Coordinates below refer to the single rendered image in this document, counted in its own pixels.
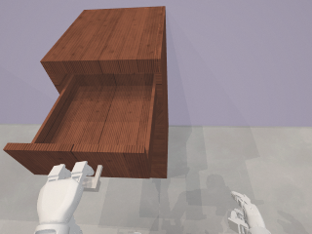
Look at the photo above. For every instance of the handle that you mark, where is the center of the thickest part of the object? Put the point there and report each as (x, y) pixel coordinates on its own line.
(91, 184)

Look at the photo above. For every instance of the robot left forearm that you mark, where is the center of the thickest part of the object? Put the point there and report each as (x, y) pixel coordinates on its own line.
(52, 228)

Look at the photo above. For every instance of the left robot hand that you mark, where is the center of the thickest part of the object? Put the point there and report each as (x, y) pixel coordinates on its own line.
(59, 197)

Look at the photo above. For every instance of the cabinet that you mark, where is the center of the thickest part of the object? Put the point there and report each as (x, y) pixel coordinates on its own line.
(118, 40)

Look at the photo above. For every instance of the drawer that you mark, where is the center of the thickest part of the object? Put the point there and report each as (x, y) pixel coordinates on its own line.
(106, 119)

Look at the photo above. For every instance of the right robot hand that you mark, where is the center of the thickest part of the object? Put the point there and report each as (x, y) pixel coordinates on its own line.
(242, 221)

